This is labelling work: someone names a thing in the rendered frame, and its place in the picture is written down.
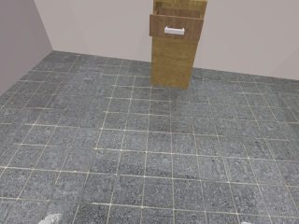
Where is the handle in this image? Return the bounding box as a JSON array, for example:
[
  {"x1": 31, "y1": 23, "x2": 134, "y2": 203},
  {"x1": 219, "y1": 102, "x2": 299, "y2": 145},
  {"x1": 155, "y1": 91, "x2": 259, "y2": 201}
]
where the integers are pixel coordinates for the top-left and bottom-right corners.
[{"x1": 164, "y1": 26, "x2": 185, "y2": 35}]

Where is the cabinet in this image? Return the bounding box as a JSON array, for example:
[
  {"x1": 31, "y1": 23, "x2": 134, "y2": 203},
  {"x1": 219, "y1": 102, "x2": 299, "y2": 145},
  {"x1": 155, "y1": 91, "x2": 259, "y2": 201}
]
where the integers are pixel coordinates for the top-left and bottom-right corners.
[{"x1": 150, "y1": 0, "x2": 207, "y2": 89}]

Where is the robot left hand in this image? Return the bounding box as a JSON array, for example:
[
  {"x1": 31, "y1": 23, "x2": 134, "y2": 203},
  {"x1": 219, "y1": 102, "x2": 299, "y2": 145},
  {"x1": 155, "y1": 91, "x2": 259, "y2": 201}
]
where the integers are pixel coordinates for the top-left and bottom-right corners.
[{"x1": 38, "y1": 213, "x2": 63, "y2": 224}]

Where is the drawer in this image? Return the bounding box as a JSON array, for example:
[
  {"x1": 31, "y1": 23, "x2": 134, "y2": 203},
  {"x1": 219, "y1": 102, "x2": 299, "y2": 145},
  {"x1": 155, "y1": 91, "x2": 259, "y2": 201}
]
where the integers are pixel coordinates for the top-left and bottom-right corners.
[{"x1": 149, "y1": 7, "x2": 205, "y2": 42}]

